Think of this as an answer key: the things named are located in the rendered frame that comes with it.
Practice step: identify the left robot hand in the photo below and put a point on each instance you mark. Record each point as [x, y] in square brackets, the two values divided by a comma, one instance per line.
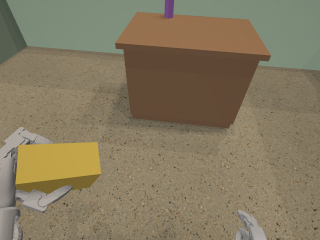
[35, 200]

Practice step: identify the table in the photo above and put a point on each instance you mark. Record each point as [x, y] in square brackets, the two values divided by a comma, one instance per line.
[189, 69]

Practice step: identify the sponge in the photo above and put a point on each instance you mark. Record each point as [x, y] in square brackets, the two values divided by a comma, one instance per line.
[48, 167]

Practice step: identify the left robot forearm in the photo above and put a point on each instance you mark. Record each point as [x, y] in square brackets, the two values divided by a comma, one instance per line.
[10, 229]

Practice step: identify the right robot hand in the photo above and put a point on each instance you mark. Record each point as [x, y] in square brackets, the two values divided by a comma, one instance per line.
[255, 232]

